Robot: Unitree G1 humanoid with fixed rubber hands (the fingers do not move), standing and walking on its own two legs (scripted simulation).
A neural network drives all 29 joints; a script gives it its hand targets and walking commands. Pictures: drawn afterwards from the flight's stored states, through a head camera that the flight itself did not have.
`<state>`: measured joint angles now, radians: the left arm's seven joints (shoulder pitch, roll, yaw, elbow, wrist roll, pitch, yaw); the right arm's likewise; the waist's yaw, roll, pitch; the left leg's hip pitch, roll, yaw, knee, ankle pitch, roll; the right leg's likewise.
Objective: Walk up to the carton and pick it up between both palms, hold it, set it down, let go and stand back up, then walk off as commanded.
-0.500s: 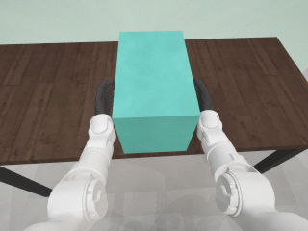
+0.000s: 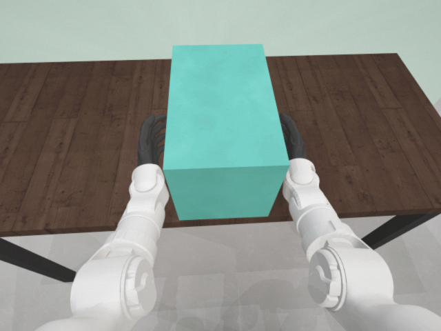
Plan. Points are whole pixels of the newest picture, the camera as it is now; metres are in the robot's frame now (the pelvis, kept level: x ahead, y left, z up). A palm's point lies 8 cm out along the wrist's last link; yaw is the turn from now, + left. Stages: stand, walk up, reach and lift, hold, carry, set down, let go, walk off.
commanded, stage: reach and lift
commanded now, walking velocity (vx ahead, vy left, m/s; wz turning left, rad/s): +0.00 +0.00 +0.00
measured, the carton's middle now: (220, 132) +0.49 +0.01 +0.04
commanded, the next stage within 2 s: none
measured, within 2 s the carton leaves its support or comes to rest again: leaves its support in 0.36 s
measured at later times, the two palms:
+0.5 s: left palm (151, 153) +0.42 +0.13 +0.06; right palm (299, 153) +0.42 -0.14 +0.06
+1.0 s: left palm (148, 162) +0.39 +0.13 +0.07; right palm (305, 161) +0.39 -0.14 +0.07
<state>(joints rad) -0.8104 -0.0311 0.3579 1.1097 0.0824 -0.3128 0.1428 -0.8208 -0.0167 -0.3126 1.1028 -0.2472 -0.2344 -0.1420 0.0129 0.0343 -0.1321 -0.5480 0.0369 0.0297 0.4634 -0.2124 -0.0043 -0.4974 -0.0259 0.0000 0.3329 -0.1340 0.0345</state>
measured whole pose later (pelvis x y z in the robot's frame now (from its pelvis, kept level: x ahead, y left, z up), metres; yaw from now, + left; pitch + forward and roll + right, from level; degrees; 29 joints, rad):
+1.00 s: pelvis -0.02 -0.01 +0.00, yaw +0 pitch +15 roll -2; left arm -0.80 -0.02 0.29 1.13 0.08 -0.40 0.15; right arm -0.78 -0.01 -0.32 1.14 -0.21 -0.38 -0.17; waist 0.01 0.00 -0.17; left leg -0.54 0.05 0.03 0.46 -0.18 -0.01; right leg -0.50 -0.02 0.00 0.34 -0.11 0.03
